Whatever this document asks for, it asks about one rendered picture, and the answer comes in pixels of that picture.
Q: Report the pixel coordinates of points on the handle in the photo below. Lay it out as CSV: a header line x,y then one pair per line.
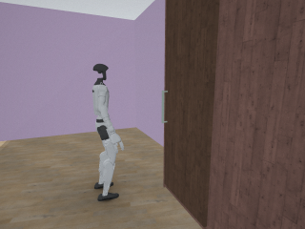
x,y
163,106

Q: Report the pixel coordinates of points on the right robot hand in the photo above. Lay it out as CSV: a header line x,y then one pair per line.
x,y
114,139

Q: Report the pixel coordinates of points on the robot right upper arm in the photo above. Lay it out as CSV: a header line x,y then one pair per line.
x,y
102,94

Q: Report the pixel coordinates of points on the right robot forearm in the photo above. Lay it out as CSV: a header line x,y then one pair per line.
x,y
106,118

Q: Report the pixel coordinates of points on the robot right foot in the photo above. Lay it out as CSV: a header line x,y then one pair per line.
x,y
109,196

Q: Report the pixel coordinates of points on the wardrobe door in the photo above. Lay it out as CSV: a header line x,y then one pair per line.
x,y
191,51
257,170

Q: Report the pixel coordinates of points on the robot left shin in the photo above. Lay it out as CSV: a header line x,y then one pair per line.
x,y
101,171

